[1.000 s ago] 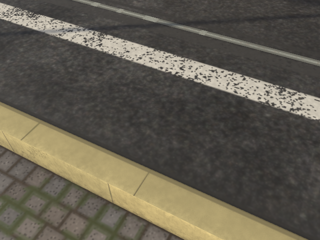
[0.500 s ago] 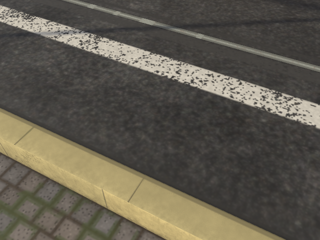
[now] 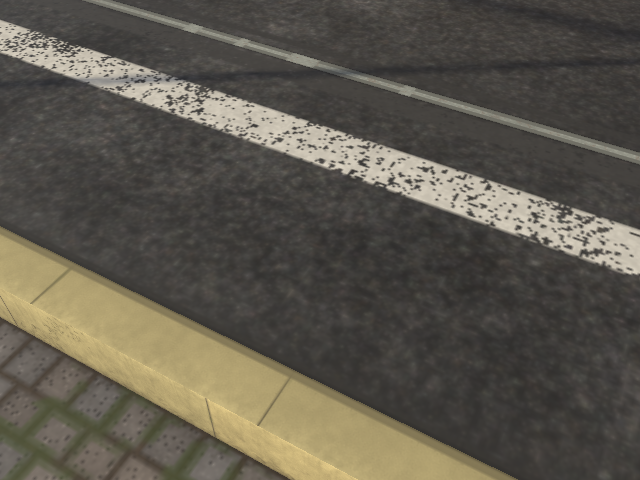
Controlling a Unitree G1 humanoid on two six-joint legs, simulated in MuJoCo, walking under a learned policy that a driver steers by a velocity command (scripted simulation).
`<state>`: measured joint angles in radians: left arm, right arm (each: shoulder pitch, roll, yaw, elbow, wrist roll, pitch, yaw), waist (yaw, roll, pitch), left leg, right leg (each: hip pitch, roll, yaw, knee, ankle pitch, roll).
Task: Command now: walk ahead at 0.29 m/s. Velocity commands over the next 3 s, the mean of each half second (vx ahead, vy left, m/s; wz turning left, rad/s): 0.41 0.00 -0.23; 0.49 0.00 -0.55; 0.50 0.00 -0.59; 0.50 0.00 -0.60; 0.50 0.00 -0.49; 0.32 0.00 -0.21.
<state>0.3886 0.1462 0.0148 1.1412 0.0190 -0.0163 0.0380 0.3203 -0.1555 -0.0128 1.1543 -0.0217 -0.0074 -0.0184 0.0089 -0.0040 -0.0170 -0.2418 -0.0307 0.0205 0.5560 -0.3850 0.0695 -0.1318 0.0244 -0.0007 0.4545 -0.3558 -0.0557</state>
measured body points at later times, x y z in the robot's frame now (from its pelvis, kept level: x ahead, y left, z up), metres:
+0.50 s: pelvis +0.19 +0.02 -0.01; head +0.22 +0.02 +0.44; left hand +0.36 +0.22 -0.15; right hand +0.08 -0.18 -0.16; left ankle +0.04 +0.10 -0.73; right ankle +0.29 -0.05 -0.70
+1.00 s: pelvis +0.46 -0.01 +0.02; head +0.51 -0.05 +0.46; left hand +0.46 +0.24 -0.11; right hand +0.69 -0.24 -0.01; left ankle +0.64 +0.02 -0.56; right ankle +0.29 -0.03 -0.72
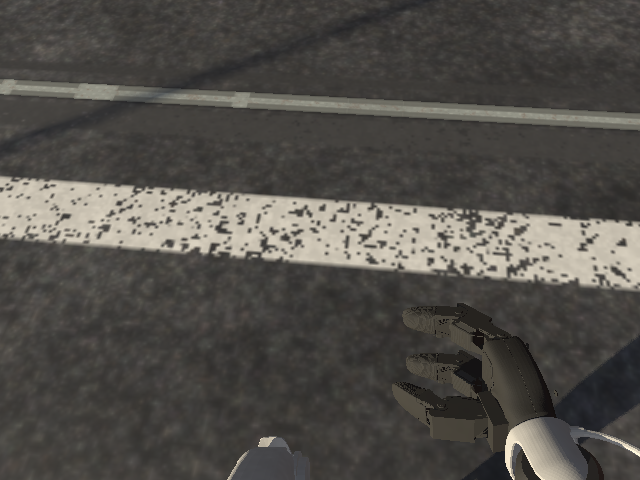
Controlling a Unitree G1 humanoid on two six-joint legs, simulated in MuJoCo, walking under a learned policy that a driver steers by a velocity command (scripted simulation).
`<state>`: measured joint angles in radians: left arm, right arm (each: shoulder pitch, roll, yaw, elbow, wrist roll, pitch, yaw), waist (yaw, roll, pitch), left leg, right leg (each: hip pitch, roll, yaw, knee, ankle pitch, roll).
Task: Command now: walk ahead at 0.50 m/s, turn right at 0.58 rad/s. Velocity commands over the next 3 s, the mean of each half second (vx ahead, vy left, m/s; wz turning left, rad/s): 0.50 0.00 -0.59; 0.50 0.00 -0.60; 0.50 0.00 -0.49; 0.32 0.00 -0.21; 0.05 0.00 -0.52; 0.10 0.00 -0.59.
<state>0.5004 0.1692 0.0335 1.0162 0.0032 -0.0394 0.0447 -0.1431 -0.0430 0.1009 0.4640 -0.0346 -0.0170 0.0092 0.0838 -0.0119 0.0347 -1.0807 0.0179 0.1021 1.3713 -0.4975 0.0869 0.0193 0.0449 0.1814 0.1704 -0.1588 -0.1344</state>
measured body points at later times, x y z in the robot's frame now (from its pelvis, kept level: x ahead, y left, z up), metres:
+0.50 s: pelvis +0.31 -0.02 +0.14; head +0.35 -0.03 +0.58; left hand +0.59 +0.12 +0.05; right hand +0.21 -0.26 +0.00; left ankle +0.16 +0.12 -0.59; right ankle +0.42 -0.11 -0.57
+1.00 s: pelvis +0.60 -0.12 +0.14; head +0.62 -0.16 +0.59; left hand +0.73 +0.13 +0.03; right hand +0.69 -0.43 +0.06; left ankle +0.82 -0.11 -0.56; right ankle +0.42 -0.10 -0.59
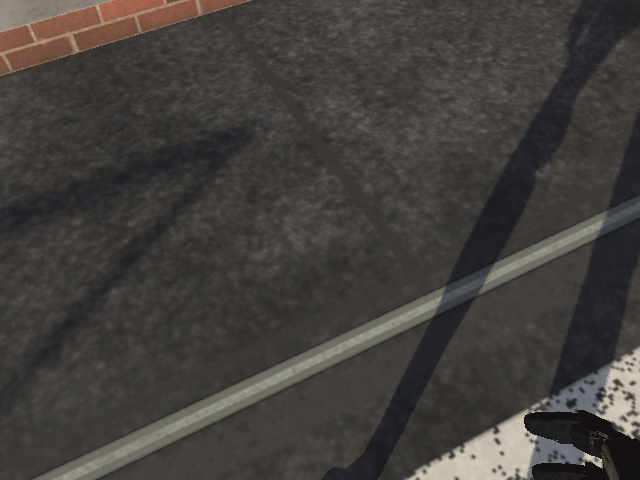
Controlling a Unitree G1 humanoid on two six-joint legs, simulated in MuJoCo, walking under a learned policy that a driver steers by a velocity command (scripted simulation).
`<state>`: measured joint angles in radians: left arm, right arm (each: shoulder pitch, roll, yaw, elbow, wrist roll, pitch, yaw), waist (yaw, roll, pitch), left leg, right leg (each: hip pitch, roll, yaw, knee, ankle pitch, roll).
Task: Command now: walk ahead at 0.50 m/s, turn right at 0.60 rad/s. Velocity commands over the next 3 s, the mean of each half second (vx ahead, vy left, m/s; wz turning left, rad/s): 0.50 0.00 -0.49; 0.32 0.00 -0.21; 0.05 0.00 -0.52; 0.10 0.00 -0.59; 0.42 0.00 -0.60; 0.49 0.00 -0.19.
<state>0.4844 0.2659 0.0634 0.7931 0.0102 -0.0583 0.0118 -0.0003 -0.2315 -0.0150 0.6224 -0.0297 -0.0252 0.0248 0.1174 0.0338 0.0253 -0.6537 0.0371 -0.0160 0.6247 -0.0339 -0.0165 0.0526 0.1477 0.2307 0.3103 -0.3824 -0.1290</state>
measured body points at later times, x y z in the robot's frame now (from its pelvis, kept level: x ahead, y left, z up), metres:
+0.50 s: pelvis +0.26 +0.00 +0.01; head +0.29 -0.01 +0.46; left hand +0.53 +0.15 -0.08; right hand +0.17 -0.25 -0.12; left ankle +0.19 +0.13 -0.73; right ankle +0.36 -0.15 -0.70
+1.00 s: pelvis +0.47 -0.07 +0.00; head +0.50 -0.07 +0.45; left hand +0.57 +0.18 -0.13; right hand +0.53 -0.35 -0.11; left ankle +0.59 -0.01 -0.72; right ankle +0.37 -0.13 -0.73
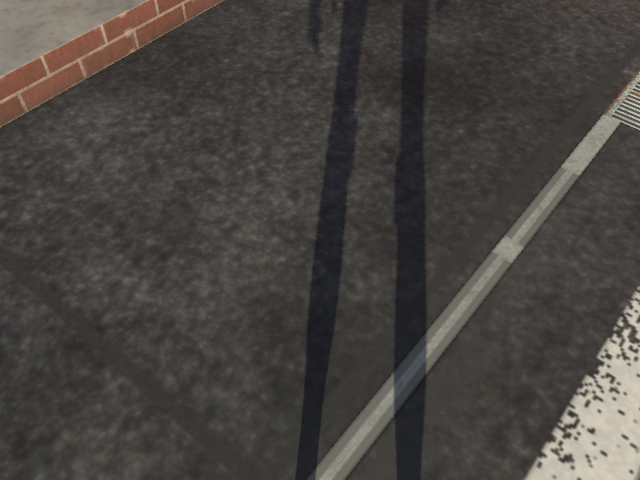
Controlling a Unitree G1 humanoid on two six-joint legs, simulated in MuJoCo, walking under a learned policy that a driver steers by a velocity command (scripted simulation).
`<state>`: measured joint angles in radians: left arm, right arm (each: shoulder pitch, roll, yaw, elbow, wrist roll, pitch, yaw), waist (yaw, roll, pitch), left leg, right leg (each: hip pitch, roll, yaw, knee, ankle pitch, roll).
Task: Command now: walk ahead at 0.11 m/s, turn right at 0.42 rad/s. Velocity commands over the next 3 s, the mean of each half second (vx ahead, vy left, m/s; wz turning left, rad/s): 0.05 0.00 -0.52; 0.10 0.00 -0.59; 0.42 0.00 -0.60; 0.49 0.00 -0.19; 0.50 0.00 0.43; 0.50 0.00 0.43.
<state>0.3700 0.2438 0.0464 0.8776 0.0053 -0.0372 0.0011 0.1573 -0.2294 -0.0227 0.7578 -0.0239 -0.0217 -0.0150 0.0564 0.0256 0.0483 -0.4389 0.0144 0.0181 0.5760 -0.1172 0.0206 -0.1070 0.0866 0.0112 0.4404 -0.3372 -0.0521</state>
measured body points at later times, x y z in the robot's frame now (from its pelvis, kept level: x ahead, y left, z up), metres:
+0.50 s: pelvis +0.01 -0.01 +0.00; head +0.02 -0.04 +0.44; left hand +0.21 +0.21 -0.10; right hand +0.03 -0.30 -0.14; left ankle +0.08 +0.10 -0.71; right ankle -0.01 -0.09 -0.73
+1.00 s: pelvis +0.04 +0.00 +0.01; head +0.05 +0.01 +0.46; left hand +0.27 +0.18 -0.12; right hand -0.02 -0.30 -0.09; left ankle +0.07 +0.09 -0.73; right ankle -0.02 -0.09 -0.70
